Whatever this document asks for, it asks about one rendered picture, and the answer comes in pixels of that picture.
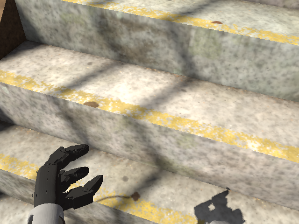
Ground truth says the left robot hand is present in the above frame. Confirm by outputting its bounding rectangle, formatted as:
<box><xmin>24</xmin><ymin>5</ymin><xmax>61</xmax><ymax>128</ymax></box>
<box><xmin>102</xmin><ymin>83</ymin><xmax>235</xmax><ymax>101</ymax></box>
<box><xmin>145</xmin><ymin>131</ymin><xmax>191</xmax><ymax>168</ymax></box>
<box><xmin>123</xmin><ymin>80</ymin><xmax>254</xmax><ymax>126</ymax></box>
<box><xmin>32</xmin><ymin>144</ymin><xmax>104</xmax><ymax>211</ymax></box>

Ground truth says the left robot forearm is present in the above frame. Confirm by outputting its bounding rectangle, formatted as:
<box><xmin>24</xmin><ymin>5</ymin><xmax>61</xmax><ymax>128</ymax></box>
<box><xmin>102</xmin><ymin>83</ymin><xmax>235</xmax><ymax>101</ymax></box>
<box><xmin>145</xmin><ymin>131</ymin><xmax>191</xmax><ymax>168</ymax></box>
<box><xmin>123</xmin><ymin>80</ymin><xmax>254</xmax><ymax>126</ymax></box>
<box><xmin>27</xmin><ymin>203</ymin><xmax>65</xmax><ymax>224</ymax></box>

